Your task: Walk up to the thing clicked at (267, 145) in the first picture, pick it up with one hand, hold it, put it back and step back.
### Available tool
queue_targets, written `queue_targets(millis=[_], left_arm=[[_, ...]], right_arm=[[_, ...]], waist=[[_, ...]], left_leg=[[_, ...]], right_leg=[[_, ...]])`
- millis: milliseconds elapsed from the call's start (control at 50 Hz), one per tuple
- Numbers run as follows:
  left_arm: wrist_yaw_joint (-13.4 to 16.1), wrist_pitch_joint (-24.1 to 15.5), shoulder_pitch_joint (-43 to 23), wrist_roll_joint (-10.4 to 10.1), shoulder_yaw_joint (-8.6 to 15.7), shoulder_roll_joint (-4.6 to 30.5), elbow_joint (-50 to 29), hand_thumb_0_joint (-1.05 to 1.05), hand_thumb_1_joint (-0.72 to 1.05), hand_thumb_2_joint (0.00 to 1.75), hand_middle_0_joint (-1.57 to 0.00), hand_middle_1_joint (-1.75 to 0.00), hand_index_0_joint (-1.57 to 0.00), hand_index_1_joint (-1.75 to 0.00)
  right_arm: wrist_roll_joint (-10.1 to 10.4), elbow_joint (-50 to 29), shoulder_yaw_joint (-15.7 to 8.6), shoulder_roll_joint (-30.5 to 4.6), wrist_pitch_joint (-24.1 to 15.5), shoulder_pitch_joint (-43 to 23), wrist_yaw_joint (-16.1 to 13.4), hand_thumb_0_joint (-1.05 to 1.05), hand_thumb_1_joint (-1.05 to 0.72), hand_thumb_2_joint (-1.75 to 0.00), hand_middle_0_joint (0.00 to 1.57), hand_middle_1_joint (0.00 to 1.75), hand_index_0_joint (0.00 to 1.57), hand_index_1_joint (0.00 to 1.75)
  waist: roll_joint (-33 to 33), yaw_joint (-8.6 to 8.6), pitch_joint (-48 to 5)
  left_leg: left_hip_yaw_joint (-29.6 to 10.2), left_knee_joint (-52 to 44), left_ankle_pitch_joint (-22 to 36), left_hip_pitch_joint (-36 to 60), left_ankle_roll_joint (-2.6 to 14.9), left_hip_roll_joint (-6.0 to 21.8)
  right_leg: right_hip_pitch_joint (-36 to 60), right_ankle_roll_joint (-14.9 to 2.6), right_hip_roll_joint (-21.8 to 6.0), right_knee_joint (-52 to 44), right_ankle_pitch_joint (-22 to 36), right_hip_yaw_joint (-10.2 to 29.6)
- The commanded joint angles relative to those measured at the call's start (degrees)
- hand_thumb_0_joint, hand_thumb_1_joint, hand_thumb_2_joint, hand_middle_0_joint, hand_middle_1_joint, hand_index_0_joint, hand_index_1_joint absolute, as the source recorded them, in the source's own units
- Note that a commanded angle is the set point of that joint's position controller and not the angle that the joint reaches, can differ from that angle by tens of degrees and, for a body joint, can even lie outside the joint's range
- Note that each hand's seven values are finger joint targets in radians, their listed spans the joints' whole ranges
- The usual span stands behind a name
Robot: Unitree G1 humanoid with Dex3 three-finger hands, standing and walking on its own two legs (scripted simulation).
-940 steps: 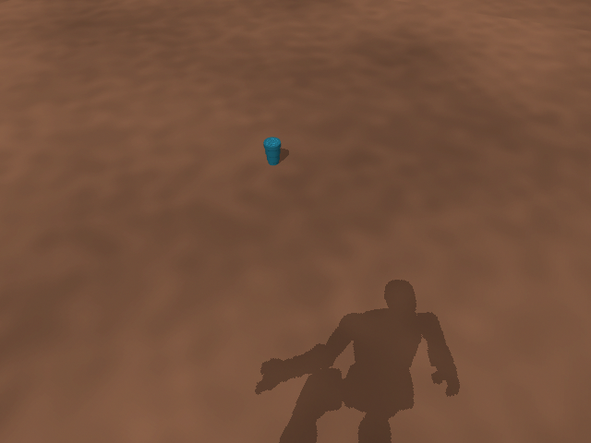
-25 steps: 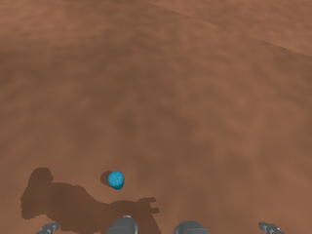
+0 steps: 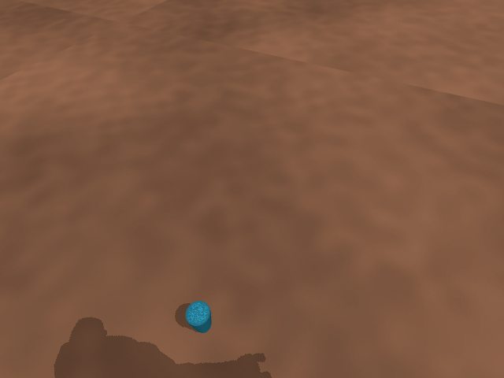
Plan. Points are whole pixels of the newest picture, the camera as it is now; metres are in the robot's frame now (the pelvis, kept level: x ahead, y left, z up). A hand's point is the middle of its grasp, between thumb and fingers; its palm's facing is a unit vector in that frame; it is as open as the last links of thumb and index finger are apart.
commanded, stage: walk up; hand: left
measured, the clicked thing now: (200, 319) +0.44 +0.23 -0.70
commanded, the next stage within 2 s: none
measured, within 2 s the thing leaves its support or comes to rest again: neither
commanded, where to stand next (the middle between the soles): +0.07 +0.00 m, yaw +0 degrees
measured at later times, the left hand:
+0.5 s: hand out of the picture +0.10 +0.26 -0.15, palm faces -0.04 -0.94 -0.35, open 7.4 cm
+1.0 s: hand out of the picture +0.09 +0.26 -0.15, palm faces -0.03 -0.94 -0.35, open 7.4 cm
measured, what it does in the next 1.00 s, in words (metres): stands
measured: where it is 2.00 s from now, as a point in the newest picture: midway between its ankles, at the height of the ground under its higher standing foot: outside the picture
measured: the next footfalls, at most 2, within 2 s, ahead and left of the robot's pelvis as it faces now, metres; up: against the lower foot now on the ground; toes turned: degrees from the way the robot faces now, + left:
left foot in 1.70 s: -0.04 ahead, +0.13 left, +0.00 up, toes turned +5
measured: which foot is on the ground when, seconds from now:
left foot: down 0.00-1.00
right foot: down 0.00-1.00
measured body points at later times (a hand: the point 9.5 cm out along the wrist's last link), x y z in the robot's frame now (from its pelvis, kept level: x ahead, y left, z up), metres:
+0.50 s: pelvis +0.01 +0.01 +0.01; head +0.03 +0.01 +0.46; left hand +0.10 +0.31 -0.12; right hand +0.10 -0.29 -0.12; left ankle +0.09 +0.13 -0.73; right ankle -0.03 -0.14 -0.73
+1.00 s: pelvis +0.02 +0.00 +0.01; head +0.04 +0.00 +0.46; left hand +0.09 +0.31 -0.12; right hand +0.11 -0.29 -0.12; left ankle +0.09 +0.13 -0.73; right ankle -0.03 -0.14 -0.73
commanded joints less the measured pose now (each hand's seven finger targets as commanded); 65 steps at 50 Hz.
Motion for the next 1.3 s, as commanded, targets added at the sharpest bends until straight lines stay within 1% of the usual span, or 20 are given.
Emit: queue_targets(millis=[0, 60, 160, 200, 260, 440, 540, 640, 680, 740, 820, 920, 1060, 1080, 1100, 1160, 1200, 1220, 1260, 1280], left_arm=[[0.8, -1.4, -4.6, 0.0, 2.8, 13.3, -3.5, 0.0, 0.9, 0.9, -0.2, -0.3, -0.2, -0.3], [0.8, -1.2, -4.2, -0.4, 2.8, 13.1, -2.7, 0.0, 0.9, 0.9, -0.2, -0.3, -0.2, -0.3], [0.9, -0.8, -3.5, -0.5, 2.5, 12.6, -1.1, 0.0, 0.9, 0.9, -0.2, -0.3, -0.2, -0.3], [0.9, -0.6, -4.7, -0.4, 2.5, 12.8, -1.0, 0.0, 0.9, 0.9, -0.2, -0.3, -0.2, -0.3], [0.9, -0.7, -4.4, -0.4, 2.2, 12.1, -0.1, 0.0, 0.9, 0.9, -0.2, -0.3, -0.2, -0.3], [0.9, -0.8, -5.7, -0.1, 2.0, 12.2, 0.7, 0.0, 0.9, 0.9, -0.2, -0.3, -0.2, -0.3], [1.0, -1.0, -5.9, 0.1, 2.2, 12.3, 1.1, 0.0, 0.9, 0.9, -0.2, -0.3, -0.2, -0.3], [1.1, -1.0, -5.5, 0.0, 2.3, 12.1, 1.3, 0.0, 0.9, 0.9, -0.2, -0.3, -0.2, -0.3], [1.2, -1.0, -5.9, 0.1, 2.2, 12.3, 1.1, 0.0, 0.9, 0.9, -0.2, -0.3, -0.2, -0.3], [1.1, -0.7, -5.8, 0.2, 2.2, 12.2, 1.1, 0.0, 0.9, 0.9, -0.2, -0.3, -0.2, -0.3], [1.0, -0.8, -4.9, 0.3, 2.3, 12.0, 1.2, 0.0, 0.9, 0.9, -0.2, -0.3, -0.2, -0.3], [1.0, -0.8, -4.4, 0.3, 2.4, 12.2, 1.0, 0.0, 0.9, 0.9, -0.2, -0.3, -0.2, -0.3], [1.2, -0.8, -4.0, 0.2, 2.6, 12.2, 0.7, 0.0, 0.9, 0.9, -0.2, -0.3, -0.2, -0.3], [1.7, 0.2, -4.6, -0.4, 4.1, 15.9, -0.4, 0.0, 0.9, 0.9, -0.2, -0.3, -0.2, -0.3], [2.1, 0.6, -3.8, -0.8, 4.1, 14.9, -1.4, 0.0, 0.9, 0.9, -0.2, -0.3, -0.2, -0.3], [2.3, 1.3, -2.6, -1.0, 4.2, 13.3, -3.5, 0.0, 0.9, 0.9, -0.2, -0.3, -0.2, -0.3], [2.3, 2.1, -1.2, -0.9, 4.1, 12.2, -4.7, 0.0, 0.9, 0.9, -0.2, -0.3, -0.2, -0.3], [2.2, 2.6, -0.7, -0.8, 4.3, 12.2, -5.0, 0.0, 0.9, 0.9, -0.2, -0.3, -0.2, -0.3], [2.1, 3.3, 4.3, -0.7, 4.8, 11.4, -5.2, 0.0, 0.9, 0.9, -0.2, -0.3, -0.2, -0.3], [2.0, 3.5, 7.0, -0.5, 5.1, 11.3, -4.9, 0.0, 0.9, 0.9, -0.2, -0.3, -0.2, -0.3]], right_arm=[[0.1, -2.7, -2.1, -11.9, -2.2, -4.2, -1.1, 0.0, -0.9, -0.9, 0.2, 0.3, 0.2, 0.3], [0.2, -1.6, -1.9, -12.1, -2.6, -4.2, -1.4, 0.0, -0.9, -0.9, 0.2, 0.3, 0.2, 0.3], [0.2, -1.0, -1.9, -11.8, -2.7, -5.1, -1.7, 0.0, -0.9, -0.9, 0.2, 0.3, 0.2, 0.3], [0.2, -0.4, -2.0, -11.8, -2.5, -4.4, -1.8, 0.0, -0.9, -0.9, 0.2, 0.3, 0.2, 0.3], [0.4, 0.0, -2.1, -11.5, -2.4, -4.7, -1.9, 0.0, -0.9, -0.9, 0.2, 0.3, 0.2, 0.3], [0.4, 0.0, -2.2, -11.4, -2.1, -6.0, -1.8, 0.0, -0.9, -0.9, 0.2, 0.3, 0.2, 0.3], [0.5, 0.4, -2.2, -10.9, -2.1, -6.1, -1.8, 0.0, -0.9, -0.9, 0.2, 0.3, 0.2, 0.3], [0.5, 0.4, -2.2, -10.4, -1.8, -6.7, -1.7, 0.0, -0.9, -0.9, 0.2, 0.3, 0.2, 0.3], [0.4, 0.4, -2.3, -10.6, -1.6, -7.0, -1.8, 0.0, -0.9, -0.9, 0.2, 0.3, 0.2, 0.3], [0.3, 0.5, -2.5, -11.1, -1.5, -7.0, -1.8, 0.0, -0.9, -0.9, 0.2, 0.3, 0.2, 0.3], [0.3, 0.4, -2.3, -10.6, -1.6, -7.1, -1.7, 0.0, -0.9, -0.9, 0.2, 0.3, 0.2, 0.3], [0.2, 0.3, -2.3, -10.9, -1.7, -7.0, -1.8, 0.0, -0.9, -0.9, 0.2, 0.3, 0.2, 0.3], [0.4, 0.5, -2.1, -10.3, -1.7, -6.1, -1.8, 0.0, -0.9, -0.9, 0.2, 0.3, 0.2, 0.3], [0.4, -0.3, -3.7, -14.3, -0.7, -6.2, -1.9, 0.0, -0.9, -0.9, 0.2, 0.3, 0.2, 0.3], [0.9, -0.8, -3.8, -13.4, -0.3, -5.1, -2.1, 0.0, -0.9, -0.9, 0.2, 0.3, 0.2, 0.3], [1.2, -2.6, -4.7, -13.6, 0.4, -4.4, -2.2, 0.0, -0.9, -0.9, 0.2, 0.3, 0.2, 0.3], [0.9, -4.6, -5.7, -14.7, 1.3, -5.0, -2.3, 0.0, -0.9, -0.9, 0.2, 0.3, 0.2, 0.3], [0.7, -5.8, -6.0, -15.0, 1.8, -5.8, -2.3, 0.0, -0.9, -0.9, 0.2, 0.3, 0.2, 0.3], [0.1, -8.7, -6.2, -15.3, 2.4, -8.8, -2.1, 0.0, -0.9, -0.9, 0.2, 0.3, 0.2, 0.3], [-0.4, -10.1, -6.5, -15.7, 2.7, -10.0, -2.1, 0.0, -0.9, -0.9, 0.2, 0.3, 0.2, 0.3]], waist=[[-3.7, 0.01, -1.8], [-1.4, 0.6, -4.0], [0.6, 1.1, -6.0], [0.7, 0.52, -6.2], [1.2, 0.57, -6.8], [-0.3, -0.17, -5.5], [-2.5, -0.33, -6.4], [-3.0, -0.2, -5.9], [-2.9, -0.34, -5.2], [-1.8, -0.5, -4.8], [-1.8, -0.19, -4.2], [-1.1, -0.16, -5.3], [-1.9, 0.09, -7.2], [-1.0, -0.23, -1.7], [-1.0, -0.09, -3.7], [-0.1, -0.31, -9.3], [3.0, -0.15, -11.5], [5.1, -0.37, -11.9], [9.3, 1.65, -12.4], [10.0, 2.46, -12.3]], left_leg=[[-7.5, -7.9, -9.5, 6.1, 1.92, 4.8], [-8.1, -9.3, -5.9, 5.5, 2.14, 5.8], [-8.3, -9.8, -0.5, 6.2, 2.53, 6.7], [-8.1, -10.4, -1.8, 6.5, 2.33, 6.6], [-8.0, -9.9, 1.5, 6.9, 2.55, 7.0], [-7.6, -10.4, -2.1, 8.3, 2.09, 6.3], [-6.2, -8.5, 5.0, 10.8, 2.07, 6.2], [-5.4, -7.9, 7.6, 11.7, 1.87, 5.8], [-5.4, -8.4, 5.8, 11.8, 1.63, 5.5], [-6.6, -10.5, -1.3, 10.5, 1.57, 5.8], [-7.3, -11.7, -3.3, 8.8, 1.54, 5.7], [-7.1, -11.3, -1.7, 9.6, 1.37, 5.4], [-6.2, -8.9, 6.8, 11.0, 1.79, 5.5], [-5.8, -3.9, 22.8, 7.9, 1.88, 5.2], [-5.2, -2.3, 28.8, 9.1, 2.39, 5.8], [-5.6, -1.3, 33.1, 11.5, 5.37, 7.4], [-8.5, -2.4, 25.6, 9.5, 7.73, 9.5], [-10.4, -3.9, 20.3, 5.8, 9.45, 10.8], [-13.7, -5.7, 11.9, -0.3, 12.21, 13.6], [-14.3, -5.7, 6.9, -4.3, 12.44, 13.9]], right_leg=[[-7.7, -3.73, -5.7, -12.6, -1.0, 6.0], [-3.2, -3.62, -5.0, -10.8, 4.4, 4.5], [-0.7, -3.31, -4.7, -10.8, 8.1, 3.5], [-0.8, -3.29, -4.6, -11.1, 7.6, 3.5], [0.1, -3.13, -4.8, -12.0, 8.5, 3.2], [-2.5, -2.74, -5.3, -13.7, 8.1, 3.6], [-2.5, -2.33, -5.8, -14.5, 11.0, 3.5], [-3.0, -1.77, -5.9, -15.2, 12.1, 3.1], [-3.9, -1.92, -6.0, -15.7, 10.6, 3.4], [-3.6, -2.27, -5.7, -15.3, 7.3, 3.1], [-2.5, -2.27, -5.2, -15.6, 6.4, 3.0], [-1.9, -2.45, -5.5, -15.0, 8.9, 3.0], [0.0, -2.08, -5.8, -14.9, 12.9, 2.7], [-3.8, -2.17, -5.9, -7.9, 24.6, 2.4], [-3.7, -2.24, -5.6, -5.8, 27.3, 1.2], [-3.1, -2.41, -3.2, 0.0, 24.6, -0.9], [-3.6, -3.17, -1.4, 5.4, 16.1, -1.4], [-2.4, -3.57, -0.4, 10.7, 8.3, -1.3], [-1.5, -4.49, 1.2, 17.8, -7.2, -1.3], [0.0, -5.04, 1.1, 17.8, -10.4, -1.1]])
